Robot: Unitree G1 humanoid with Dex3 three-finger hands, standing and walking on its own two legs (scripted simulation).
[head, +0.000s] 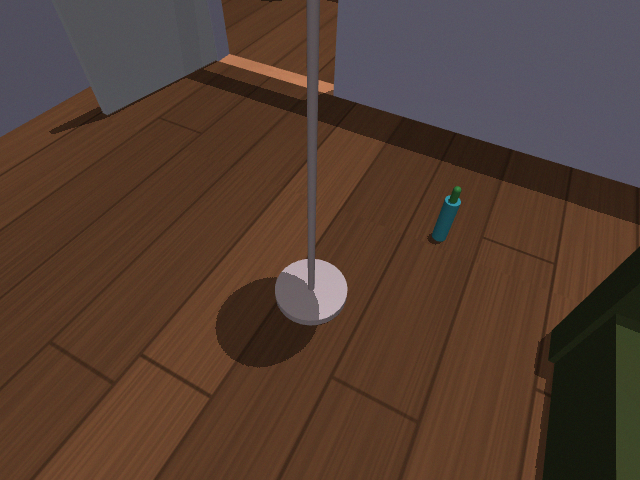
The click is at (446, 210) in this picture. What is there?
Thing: necked bottle
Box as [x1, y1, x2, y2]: [432, 186, 460, 241]
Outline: 458,186 454,187 452,193 447,196 444,200 432,233 433,238 436,240 441,241 445,238 460,203 460,200 458,198 460,187
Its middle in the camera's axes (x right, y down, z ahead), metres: +0.50 -0.09 +1.54
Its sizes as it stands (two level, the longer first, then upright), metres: 0.060 0.060 0.280
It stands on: the floor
